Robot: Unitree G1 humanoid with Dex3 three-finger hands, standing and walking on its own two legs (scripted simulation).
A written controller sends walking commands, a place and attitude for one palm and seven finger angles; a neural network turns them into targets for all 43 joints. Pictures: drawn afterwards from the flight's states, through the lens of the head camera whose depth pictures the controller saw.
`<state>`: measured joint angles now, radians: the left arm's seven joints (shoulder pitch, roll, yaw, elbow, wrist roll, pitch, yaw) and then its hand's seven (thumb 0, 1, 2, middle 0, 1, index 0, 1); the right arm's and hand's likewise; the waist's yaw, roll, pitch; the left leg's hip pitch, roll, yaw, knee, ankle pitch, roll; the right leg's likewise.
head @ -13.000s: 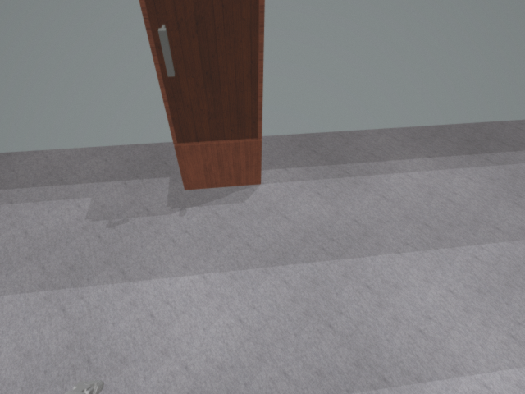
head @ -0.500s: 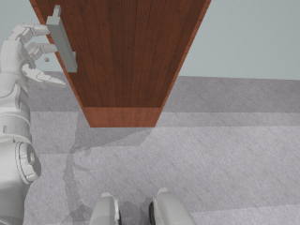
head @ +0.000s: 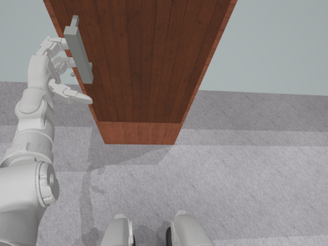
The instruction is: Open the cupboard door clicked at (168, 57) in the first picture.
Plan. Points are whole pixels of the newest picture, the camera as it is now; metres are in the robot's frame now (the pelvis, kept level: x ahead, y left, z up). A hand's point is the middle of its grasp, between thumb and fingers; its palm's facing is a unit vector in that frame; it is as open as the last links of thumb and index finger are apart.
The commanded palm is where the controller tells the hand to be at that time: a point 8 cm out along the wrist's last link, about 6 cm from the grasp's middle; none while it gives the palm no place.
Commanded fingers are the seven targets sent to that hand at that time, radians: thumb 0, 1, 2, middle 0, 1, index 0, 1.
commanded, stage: slide the fingers in behind the handle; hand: left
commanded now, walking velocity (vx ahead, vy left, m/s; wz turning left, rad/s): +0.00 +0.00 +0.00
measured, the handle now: (82, 52) +0.57 +0.17 +0.07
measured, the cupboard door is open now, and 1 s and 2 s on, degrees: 0 0 9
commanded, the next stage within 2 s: close the thumb around the handle in 0.74 s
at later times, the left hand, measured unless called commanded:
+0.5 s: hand (89, 72) +0.51 +0.15 +0.07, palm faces -0.04 -1.00 -0.02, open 14.0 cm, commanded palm +0.49 +0.20 +0.07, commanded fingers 0.00 -0.50 0.30 -0.30 -1.20 -0.30 -1.20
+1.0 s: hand (87, 71) +0.51 +0.15 +0.07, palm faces -0.05 -1.00 -0.02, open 13.4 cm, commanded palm +0.49 +0.20 +0.07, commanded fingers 0.00 0.00 0.52 -0.34 -1.25 -0.34 -1.25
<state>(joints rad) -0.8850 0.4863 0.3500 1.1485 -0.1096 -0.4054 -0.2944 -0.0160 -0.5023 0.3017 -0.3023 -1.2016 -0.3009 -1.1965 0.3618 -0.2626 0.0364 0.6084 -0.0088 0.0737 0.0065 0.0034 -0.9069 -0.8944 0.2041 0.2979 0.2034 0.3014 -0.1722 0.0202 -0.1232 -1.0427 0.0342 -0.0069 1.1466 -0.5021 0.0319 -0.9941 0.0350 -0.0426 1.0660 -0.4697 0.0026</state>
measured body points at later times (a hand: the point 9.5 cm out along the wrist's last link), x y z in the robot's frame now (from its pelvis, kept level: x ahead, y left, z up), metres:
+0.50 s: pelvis +0.00 -0.01 +0.00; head +0.13 +0.01 +0.43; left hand +0.51 +0.20 +0.07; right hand +0.01 -0.27 -0.11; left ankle +0.02 +0.10 -0.65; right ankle +0.02 -0.13 -0.65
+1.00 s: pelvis +0.00 -0.01 +0.00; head +0.14 +0.01 +0.43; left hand +0.51 +0.21 +0.07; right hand +0.02 -0.28 -0.11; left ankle +0.02 +0.10 -0.65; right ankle +0.02 -0.13 -0.65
